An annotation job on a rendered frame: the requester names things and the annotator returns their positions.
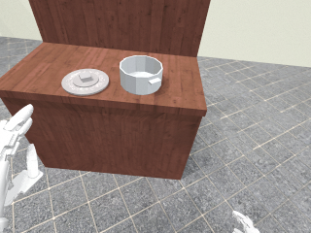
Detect lid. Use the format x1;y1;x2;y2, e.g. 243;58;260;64
61;68;109;96

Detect table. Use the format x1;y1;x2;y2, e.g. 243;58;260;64
0;0;211;181

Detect pot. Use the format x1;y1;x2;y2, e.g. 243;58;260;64
120;55;163;95

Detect robot right hand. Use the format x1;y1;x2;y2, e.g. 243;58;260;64
232;211;260;233

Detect robot left hand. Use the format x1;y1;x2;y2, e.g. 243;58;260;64
0;104;44;217

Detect knob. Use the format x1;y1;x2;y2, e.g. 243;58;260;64
79;72;91;82

